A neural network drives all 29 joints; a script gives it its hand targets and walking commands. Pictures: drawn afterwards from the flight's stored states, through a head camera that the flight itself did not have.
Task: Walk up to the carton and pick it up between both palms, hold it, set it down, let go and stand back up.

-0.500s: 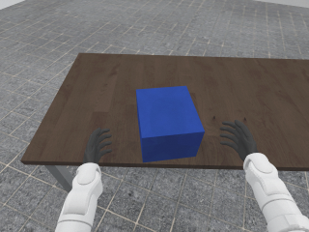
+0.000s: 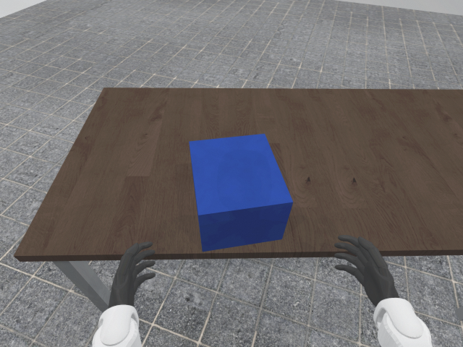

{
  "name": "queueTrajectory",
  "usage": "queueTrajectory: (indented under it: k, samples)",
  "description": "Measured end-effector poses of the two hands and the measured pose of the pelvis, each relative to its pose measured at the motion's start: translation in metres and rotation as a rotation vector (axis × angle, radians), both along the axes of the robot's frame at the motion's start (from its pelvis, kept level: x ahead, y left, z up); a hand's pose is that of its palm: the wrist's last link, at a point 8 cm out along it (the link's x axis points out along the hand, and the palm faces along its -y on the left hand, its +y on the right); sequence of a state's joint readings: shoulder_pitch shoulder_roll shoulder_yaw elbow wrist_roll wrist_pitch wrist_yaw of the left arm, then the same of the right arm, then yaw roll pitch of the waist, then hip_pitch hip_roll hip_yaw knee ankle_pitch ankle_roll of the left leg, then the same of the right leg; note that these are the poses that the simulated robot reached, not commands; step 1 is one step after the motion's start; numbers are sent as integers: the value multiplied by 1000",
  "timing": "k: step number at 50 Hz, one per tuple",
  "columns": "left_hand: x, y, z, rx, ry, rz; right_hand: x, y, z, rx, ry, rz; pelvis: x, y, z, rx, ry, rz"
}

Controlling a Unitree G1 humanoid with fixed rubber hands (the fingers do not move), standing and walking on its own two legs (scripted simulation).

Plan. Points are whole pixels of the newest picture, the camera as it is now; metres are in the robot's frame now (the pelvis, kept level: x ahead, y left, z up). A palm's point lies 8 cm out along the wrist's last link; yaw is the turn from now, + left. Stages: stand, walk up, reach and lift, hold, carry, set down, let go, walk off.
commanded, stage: set down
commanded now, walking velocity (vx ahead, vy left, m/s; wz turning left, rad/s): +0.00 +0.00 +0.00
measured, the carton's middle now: (235, 189) +0.47 +0.05 -0.03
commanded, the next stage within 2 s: let go in 1.40 s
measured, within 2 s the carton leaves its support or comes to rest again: neither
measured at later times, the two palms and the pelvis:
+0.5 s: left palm (114, 319) +0.18 +0.23 -0.04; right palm (372, 326) +0.21 -0.20 -0.03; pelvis +0.02 +0.00 +0.00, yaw -1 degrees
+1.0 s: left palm (109, 340) +0.16 +0.24 -0.08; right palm (365, 344) +0.19 -0.19 -0.06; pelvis +0.01 +0.01 +0.00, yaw +0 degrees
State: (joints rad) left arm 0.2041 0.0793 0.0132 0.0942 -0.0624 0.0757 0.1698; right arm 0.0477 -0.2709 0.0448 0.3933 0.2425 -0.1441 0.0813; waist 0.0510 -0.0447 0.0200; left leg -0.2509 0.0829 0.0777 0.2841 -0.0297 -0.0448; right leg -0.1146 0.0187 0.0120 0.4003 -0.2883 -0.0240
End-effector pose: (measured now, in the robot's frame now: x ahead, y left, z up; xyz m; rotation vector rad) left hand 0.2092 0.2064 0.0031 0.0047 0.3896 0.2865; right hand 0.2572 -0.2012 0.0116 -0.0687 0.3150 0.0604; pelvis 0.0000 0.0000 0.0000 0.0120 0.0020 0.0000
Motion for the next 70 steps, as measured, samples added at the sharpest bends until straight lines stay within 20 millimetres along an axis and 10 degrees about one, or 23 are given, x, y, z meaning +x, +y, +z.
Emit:
queueTrajectory:
  k: [42, 70]
  samples:
    - [-45, 17, -74, 9, 297, -113, -63, 2, -64, -140, 263, -37, 7, 3, 0, -3, -51, 0]
    - [-31, 38, -93, 39, 464, -225, -90, 4, -87, -180, 377, -115, 16, 25, 0, -6, -50, -10]
